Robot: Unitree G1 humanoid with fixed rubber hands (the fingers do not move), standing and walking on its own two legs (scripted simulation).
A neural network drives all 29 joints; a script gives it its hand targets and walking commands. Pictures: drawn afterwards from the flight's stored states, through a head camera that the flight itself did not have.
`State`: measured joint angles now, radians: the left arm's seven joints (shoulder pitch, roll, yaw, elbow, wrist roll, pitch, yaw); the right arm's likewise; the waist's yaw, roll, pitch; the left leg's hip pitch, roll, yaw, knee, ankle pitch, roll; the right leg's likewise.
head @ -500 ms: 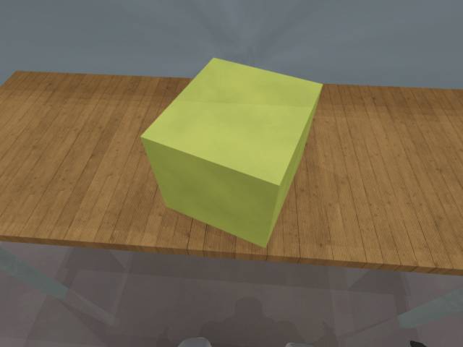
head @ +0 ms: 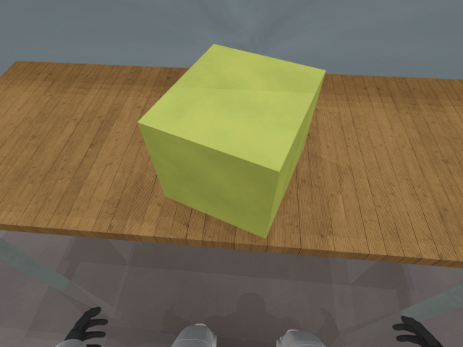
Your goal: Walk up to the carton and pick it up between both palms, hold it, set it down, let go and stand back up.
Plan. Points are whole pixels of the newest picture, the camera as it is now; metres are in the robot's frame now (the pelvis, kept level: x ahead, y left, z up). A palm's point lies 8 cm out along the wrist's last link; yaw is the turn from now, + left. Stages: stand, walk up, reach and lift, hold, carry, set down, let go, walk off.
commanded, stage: reach and lift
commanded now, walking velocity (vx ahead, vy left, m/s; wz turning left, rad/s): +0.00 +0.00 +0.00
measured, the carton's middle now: (238, 138) +0.47 +0.03 +0.07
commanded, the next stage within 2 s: none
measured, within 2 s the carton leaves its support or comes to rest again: neither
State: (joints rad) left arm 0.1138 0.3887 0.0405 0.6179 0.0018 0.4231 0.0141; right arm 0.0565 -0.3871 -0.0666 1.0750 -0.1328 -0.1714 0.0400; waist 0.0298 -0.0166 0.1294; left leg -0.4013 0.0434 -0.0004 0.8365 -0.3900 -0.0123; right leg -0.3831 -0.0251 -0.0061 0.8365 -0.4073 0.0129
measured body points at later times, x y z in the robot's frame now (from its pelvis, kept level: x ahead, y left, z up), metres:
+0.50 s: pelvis +0.01 -0.01 +0.02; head +0.03 +0.01 +0.47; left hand +0.17 +0.28 -0.06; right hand +0.17 -0.27 -0.06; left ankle +0.04 +0.14 -0.70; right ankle +0.03 -0.13 -0.70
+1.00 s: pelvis +0.00 -0.01 +0.03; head +0.00 +0.00 +0.48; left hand +0.18 +0.29 -0.01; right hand +0.14 -0.24 +0.01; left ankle +0.04 +0.14 -0.70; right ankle +0.03 -0.13 -0.70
